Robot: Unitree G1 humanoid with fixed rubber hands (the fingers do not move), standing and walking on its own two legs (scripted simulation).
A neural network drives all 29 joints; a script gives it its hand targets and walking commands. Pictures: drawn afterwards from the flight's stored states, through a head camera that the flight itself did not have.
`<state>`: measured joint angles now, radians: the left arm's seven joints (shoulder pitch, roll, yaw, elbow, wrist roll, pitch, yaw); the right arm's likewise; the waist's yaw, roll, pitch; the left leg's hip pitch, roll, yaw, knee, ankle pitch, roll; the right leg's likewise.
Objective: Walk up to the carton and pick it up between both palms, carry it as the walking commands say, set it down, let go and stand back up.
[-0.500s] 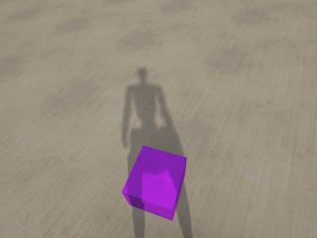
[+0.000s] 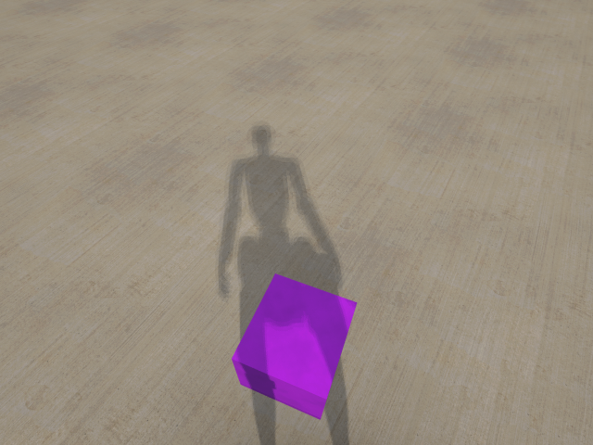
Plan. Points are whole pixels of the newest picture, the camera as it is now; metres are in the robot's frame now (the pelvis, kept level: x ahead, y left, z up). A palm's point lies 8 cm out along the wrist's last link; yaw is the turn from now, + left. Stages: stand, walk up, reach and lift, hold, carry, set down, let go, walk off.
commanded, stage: walk up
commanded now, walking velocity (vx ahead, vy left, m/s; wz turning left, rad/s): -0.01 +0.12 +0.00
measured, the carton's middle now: (297, 344) +0.50 +0.03 -0.65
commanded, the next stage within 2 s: none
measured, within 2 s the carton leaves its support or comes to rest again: neither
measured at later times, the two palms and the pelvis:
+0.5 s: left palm out of the picture -0.08 +0.19 -0.14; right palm out of the picture -0.05 -0.22 -0.14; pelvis -0.02 -0.01 +0.01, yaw +0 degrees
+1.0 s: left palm out of the picture +0.08 +0.23 -0.14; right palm out of the picture -0.04 -0.19 -0.14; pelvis +0.03 +0.01 +0.01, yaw -2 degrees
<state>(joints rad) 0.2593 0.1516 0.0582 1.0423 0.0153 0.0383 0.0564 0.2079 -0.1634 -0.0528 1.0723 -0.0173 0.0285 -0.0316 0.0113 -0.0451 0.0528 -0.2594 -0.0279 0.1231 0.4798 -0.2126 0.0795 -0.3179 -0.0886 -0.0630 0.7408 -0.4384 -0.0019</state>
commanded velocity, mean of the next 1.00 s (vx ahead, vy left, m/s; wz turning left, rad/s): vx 0.05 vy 0.03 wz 0.00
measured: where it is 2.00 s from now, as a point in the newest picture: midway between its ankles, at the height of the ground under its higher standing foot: outside the picture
